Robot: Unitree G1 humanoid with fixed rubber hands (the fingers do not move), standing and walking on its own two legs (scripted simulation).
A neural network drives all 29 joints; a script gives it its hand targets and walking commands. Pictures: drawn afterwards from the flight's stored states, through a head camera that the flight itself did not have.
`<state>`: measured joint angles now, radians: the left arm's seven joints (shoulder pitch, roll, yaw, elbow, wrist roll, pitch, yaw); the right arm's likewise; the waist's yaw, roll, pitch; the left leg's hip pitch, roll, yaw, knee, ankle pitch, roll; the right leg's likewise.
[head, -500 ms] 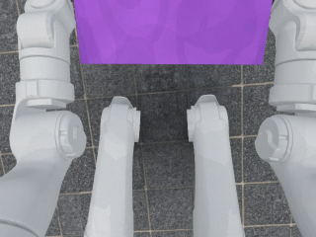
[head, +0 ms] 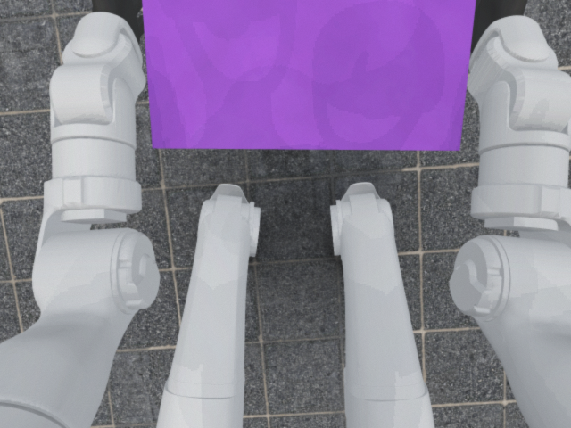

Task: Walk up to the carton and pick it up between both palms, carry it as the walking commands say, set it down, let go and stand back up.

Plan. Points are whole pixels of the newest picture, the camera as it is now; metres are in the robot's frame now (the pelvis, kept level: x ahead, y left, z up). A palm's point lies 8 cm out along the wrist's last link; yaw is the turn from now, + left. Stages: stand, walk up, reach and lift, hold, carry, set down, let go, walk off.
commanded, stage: reach and lift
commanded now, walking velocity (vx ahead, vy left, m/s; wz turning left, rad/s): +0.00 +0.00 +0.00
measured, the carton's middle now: (303, 28) +0.54 -0.01 -0.14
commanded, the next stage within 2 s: none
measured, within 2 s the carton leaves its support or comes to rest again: neither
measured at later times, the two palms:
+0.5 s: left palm (88, 8) +0.50 +0.17 -0.01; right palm (552, 22) +0.49 -0.21 -0.01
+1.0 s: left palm out of the picture +0.49 +0.17 +0.07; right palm out of the picture +0.47 -0.21 +0.07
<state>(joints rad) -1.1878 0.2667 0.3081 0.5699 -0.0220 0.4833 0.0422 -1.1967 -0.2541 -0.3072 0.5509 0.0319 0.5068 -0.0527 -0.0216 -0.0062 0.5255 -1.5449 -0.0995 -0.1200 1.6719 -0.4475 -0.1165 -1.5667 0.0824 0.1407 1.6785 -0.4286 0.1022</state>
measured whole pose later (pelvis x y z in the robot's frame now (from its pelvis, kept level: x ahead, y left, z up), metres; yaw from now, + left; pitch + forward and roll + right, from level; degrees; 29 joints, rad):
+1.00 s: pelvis +0.01 +0.00 +0.12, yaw +0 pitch +8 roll +1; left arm -0.99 0.20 0.32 0.56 0.03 0.47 0.00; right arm -0.96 -0.15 -0.33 0.48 -0.04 0.51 -0.04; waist -0.03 -0.01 0.52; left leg -1.00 -0.08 -0.13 1.20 -0.34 -0.09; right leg -1.02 0.07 0.16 1.22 -0.34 0.08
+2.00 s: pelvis +0.11 -0.01 +0.23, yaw -1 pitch +3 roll +1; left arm -0.56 0.02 0.42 0.73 0.27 0.51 -0.09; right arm -0.51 0.02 -0.42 0.63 -0.25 0.55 0.04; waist 0.00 -0.03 -0.16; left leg -0.40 -0.01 -0.13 0.59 -0.25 -0.05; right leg -0.43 0.04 0.15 0.63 -0.25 0.03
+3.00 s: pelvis +0.13 -0.01 +0.25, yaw +0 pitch -3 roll +0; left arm -0.41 0.02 0.30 0.44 0.25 0.68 -0.11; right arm -0.38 0.04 -0.30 0.33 -0.27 0.71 0.07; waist 0.01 -0.02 -0.04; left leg -0.14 0.01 -0.13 0.33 -0.15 -0.05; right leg -0.16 0.02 0.12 0.36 -0.15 0.03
